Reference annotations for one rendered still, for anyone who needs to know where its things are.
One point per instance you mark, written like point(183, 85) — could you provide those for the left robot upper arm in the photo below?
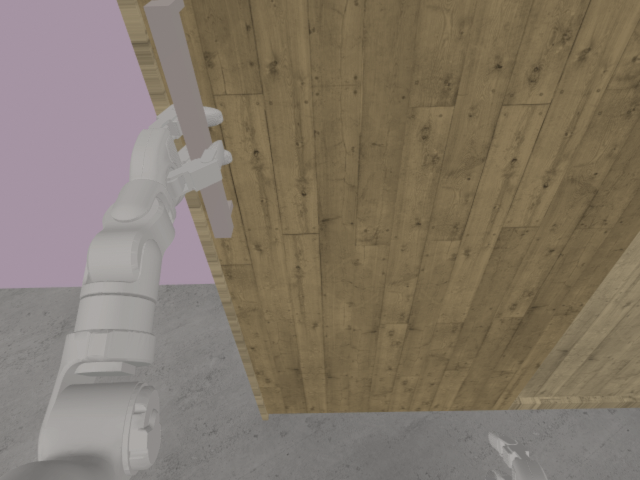
point(101, 431)

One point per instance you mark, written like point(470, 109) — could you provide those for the wardrobe door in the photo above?
point(599, 354)
point(426, 193)

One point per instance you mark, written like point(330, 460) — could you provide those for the left robot forearm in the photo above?
point(113, 330)

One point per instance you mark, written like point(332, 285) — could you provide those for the handle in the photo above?
point(171, 45)

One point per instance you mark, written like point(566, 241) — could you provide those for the right robot hand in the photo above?
point(516, 456)

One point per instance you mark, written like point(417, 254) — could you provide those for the left robot hand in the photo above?
point(155, 157)

